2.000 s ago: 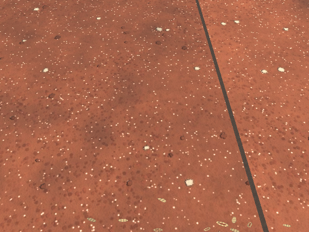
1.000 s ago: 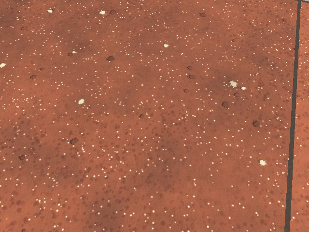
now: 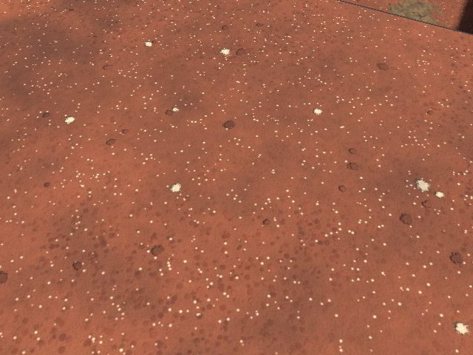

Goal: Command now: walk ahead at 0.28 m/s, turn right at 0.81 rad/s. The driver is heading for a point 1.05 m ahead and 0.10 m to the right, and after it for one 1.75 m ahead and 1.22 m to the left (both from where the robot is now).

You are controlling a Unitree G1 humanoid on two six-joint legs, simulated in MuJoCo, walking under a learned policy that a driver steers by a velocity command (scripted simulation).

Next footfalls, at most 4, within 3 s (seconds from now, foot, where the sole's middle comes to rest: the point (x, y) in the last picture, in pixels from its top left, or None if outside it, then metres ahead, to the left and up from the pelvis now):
0.20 right None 0.05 -0.16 -0.77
0.58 left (304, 330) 0.51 -0.16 -0.77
1.02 right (389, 225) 0.85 -0.47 -0.77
1.42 left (307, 142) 1.22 -0.24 -0.77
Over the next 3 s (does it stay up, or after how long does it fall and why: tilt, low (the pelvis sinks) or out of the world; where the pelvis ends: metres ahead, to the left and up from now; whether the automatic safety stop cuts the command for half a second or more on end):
stays up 1.34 -0.28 0.00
